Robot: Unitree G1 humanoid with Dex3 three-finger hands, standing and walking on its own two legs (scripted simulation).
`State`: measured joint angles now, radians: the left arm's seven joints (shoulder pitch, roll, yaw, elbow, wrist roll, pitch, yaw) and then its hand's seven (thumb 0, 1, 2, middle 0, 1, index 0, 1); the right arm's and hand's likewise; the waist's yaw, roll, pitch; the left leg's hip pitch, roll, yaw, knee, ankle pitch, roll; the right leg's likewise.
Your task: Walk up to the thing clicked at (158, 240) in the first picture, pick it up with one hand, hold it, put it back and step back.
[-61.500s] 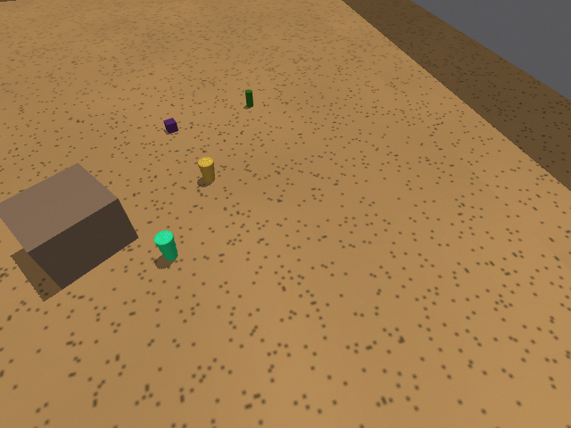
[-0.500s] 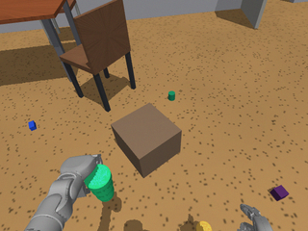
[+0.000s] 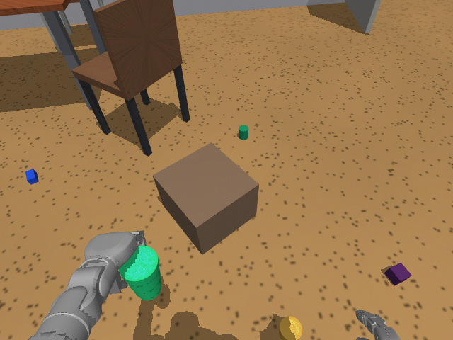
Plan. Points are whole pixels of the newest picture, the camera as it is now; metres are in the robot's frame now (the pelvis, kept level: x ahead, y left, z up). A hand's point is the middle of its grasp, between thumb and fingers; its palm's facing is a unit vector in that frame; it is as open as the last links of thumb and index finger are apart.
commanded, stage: crouch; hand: left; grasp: from above
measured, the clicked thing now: (144, 276) +0.30 +0.19 -0.13
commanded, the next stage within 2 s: lower in 1.60 s
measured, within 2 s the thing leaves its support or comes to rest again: neither
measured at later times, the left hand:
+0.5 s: hand (138, 276) +0.36 +0.26 -0.29, palm faces -0.41 +0.03 -0.91, open 9.3 cm
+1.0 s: hand (148, 286) +0.40 +0.28 -0.48, palm faces -0.46 -0.02 -0.89, open 9.4 cm
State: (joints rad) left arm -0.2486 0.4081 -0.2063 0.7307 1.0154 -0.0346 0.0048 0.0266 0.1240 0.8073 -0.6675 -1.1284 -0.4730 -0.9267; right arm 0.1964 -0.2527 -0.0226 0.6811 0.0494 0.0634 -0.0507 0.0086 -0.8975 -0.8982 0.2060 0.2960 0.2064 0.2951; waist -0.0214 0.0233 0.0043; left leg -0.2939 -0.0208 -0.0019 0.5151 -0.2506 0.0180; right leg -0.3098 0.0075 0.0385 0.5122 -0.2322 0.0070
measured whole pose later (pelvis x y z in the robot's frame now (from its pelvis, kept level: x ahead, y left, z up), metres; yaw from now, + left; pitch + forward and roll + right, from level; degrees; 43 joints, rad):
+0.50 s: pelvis -0.05 +0.01 -0.18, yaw +0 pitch +29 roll -3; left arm -0.70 0.51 -0.04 1.23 1.16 -0.08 0.34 0.05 0.13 0.80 -0.61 -1.21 -0.44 -0.97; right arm 0.27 -0.27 -0.06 0.74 -0.04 -0.01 -0.02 0.01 -0.90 -0.89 0.21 0.30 0.21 0.29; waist -0.14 0.03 -0.18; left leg -1.48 -0.02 -0.03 1.54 -0.57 0.02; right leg -1.46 0.03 -0.01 1.48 -0.53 0.02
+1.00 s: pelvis -0.06 +0.01 -0.32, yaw -2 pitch +39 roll -7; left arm -0.87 0.68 0.09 1.32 1.26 -0.21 0.34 0.03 0.09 0.86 -0.66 -1.23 -0.45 -1.00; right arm 0.18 -0.26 0.00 0.72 -0.11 -0.06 0.08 0.00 -0.91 -0.90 0.21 0.30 0.21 0.29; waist -0.20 0.02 -0.16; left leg -2.02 -0.04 -0.08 2.03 -0.70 0.02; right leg -1.97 0.01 -0.07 1.95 -0.67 0.02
